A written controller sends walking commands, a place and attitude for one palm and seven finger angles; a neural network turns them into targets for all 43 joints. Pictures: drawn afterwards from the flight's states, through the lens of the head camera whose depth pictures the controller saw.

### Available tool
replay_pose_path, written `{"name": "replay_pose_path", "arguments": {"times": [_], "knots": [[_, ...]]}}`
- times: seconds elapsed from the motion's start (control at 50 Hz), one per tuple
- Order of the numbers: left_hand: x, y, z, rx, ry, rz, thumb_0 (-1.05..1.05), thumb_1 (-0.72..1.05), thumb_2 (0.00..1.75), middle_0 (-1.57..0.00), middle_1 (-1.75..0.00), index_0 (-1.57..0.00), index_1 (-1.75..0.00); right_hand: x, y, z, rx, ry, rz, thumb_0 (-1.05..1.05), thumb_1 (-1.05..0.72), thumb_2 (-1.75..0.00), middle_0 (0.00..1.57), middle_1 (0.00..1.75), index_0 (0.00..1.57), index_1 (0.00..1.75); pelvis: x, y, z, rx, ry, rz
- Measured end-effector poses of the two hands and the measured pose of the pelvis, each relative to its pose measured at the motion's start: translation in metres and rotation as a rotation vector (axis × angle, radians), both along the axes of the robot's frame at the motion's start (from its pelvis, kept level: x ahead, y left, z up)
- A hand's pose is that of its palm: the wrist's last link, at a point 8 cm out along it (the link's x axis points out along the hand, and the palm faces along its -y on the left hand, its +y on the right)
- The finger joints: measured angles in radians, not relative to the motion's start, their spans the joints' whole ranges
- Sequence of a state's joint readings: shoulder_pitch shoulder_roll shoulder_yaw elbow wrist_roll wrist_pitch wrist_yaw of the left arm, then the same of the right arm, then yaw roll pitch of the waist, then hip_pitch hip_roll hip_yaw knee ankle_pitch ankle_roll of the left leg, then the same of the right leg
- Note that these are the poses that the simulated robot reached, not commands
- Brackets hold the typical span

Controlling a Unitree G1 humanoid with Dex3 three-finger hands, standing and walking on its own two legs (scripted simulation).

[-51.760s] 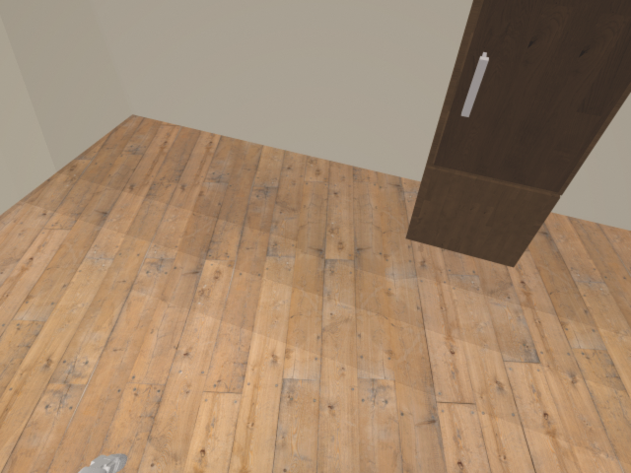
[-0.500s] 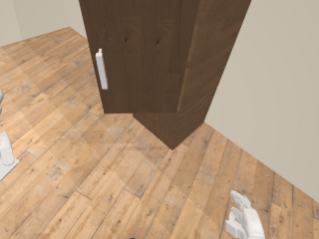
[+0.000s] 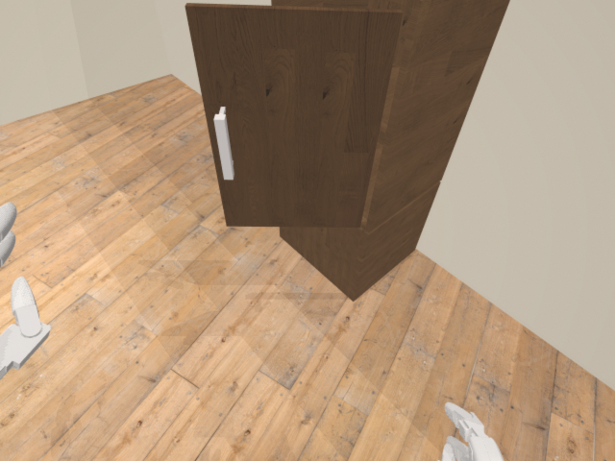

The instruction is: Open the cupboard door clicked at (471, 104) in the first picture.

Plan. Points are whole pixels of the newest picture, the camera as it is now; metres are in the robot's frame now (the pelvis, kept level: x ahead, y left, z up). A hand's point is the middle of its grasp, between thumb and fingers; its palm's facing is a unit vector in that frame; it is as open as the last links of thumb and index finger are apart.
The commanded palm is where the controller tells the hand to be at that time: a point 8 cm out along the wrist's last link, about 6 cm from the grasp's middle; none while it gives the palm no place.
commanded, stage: let the arm hang, fingers relaxed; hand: left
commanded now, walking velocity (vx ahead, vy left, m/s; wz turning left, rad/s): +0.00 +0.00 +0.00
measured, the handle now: (225, 144) +0.78 +0.23 -0.03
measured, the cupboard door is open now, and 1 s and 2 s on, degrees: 49 49 49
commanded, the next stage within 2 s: look to check the result in 1.18 s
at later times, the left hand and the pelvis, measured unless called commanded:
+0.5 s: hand out of the picture -0.01 +0.19 -0.18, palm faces +0.06 -0.98 -0.17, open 7.1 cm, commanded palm none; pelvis +0.01 +0.00 +0.00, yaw +2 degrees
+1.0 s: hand out of the picture +0.05 +0.19 -0.16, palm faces +0.04 -0.97 -0.22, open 7.4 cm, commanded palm none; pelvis +0.02 +0.01 +0.01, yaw +1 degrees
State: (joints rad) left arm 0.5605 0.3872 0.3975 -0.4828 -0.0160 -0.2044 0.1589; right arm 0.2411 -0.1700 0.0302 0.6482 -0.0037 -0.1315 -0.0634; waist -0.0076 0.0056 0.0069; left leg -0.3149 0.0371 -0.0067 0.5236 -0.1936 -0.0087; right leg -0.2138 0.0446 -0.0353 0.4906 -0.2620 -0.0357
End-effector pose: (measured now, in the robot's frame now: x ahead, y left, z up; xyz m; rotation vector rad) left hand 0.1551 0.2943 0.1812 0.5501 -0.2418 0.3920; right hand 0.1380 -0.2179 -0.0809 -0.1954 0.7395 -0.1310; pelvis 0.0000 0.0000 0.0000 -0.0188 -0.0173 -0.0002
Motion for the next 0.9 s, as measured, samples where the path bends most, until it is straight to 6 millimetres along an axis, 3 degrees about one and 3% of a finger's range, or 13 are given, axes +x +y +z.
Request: {"name": "replay_pose_path", "arguments": {"times": [0.08,0.12,0.18,0.22,0.26,0.3,0.36,0.48,0.6,0.72,0.9], "knots": [[0.005,0.002,-0.001,-0.009,0.014,-0.006,0.02,0.89,0.9,-0.21,-0.3,-0.21,-0.3,0.014,0.002,0.001,-0.004,0.0,0.008,0.01,-0.9,-0.9,0.21,0.3,0.21,0.3,0.005,0.003,0.001,-0.002,0.0,-0.005],[0.016,0.008,-0.026,-0.013,0.117,-0.012,0.01,0.89,0.9,-0.21,-0.3,-0.2,-0.3,0.021,-0.001,-0.007,0.005,0.01,0.045,0.01,-0.9,-0.9,0.21,0.3,0.21,0.3,0.006,0.006,-0.002,-0.001,0.017,0.01],[0.029,0.018,-0.113,-0.158,0.459,0.038,0.0,0.9,0.9,-0.2,-0.3,-0.2,-0.3,0.025,-0.01,-0.025,0.001,0.085,0.067,0.01,-0.9,-0.9,0.21,0.3,0.21,0.3,0.004,0.012,-0.007,0.008,0.026,0.023],[0.019,0.012,-0.177,-0.271,0.707,0.075,0.0,0.9,0.9,-0.2,-0.3,-0.19,-0.3,0.022,-0.016,-0.033,-0.007,0.132,0.058,0.01,-0.9,-0.9,0.21,0.3,0.21,0.3,0.003,0.013,-0.009,0.013,0.023,0.026],[-0.003,-0.003,-0.234,-0.371,0.932,0.092,0.01,0.91,0.9,-0.2,-0.29,-0.19,-0.3,0.012,-0.021,-0.035,-0.019,0.178,0.039,0.01,-0.9,-0.9,0.21,0.3,0.21,0.3,0.002,0.012,-0.01,0.019,0.016,0.025],[-0.034,-0.025,-0.278,-0.461,1.125,0.094,0.01,0.91,0.9,-0.2,-0.29,-0.19,-0.3,-0.002,-0.026,-0.035,-0.037,0.233,0.016,0.01,-0.91,-0.9,0.2,0.3,0.21,0.3,0.003,0.01,-0.009,0.022,0.007,0.025],[-0.085,-0.06,-0.32,-0.582,1.357,0.092,0.01,0.91,0.9,-0.2,-0.29,-0.19,-0.3,-0.031,-0.031,-0.035,-0.063,0.342,-0.017,0.0,-0.91,-0.9,0.2,0.3,0.2,0.3,0.004,0.008,-0.006,0.018,-0.003,0.025],[-0.16,-0.059,-0.334,-0.669,1.554,0.235,0.0,0.99,0.9,-0.21,-0.3,-0.2,-0.3,-0.09,-0.028,-0.04,-0.072,0.579,-0.052,0.0,-0.91,-0.9,0.2,0.3,0.2,0.3,0.007,0.005,0.002,0.001,-0.001,0.036],[-0.199,-0.047,-0.322,-0.656,1.655,0.33,0.01,0.95,0.9,-0.2,-0.3,-0.2,-0.3,-0.125,-0.014,-0.05,-0.02,0.689,-0.082,0.0,-0.91,-0.9,0.2,0.3,0.2,0.3,0.01,0.007,0.005,0.001,-0.006,0.032],[-0.194,-0.038,-0.314,-0.619,1.647,0.355,0.01,0.92,0.9,-0.2,-0.3,-0.2,-0.3,-0.133,0.002,-0.059,0.037,0.703,-0.091,0.0,-0.91,-0.9,0.2,0.3,0.2,0.3,0.012,0.01,0.006,0.009,-0.009,0.024],[-0.142,-0.043,-0.313,-0.59,1.531,0.284,0.01,0.91,0.9,-0.2,-0.29,-0.19,-0.3,-0.119,0.01,-0.064,0.074,0.653,-0.093,0.0,-0.91,-0.9,0.2,0.3,0.2,0.3,0.017,0.009,0.007,0.019,-0.014,0.014]]}}
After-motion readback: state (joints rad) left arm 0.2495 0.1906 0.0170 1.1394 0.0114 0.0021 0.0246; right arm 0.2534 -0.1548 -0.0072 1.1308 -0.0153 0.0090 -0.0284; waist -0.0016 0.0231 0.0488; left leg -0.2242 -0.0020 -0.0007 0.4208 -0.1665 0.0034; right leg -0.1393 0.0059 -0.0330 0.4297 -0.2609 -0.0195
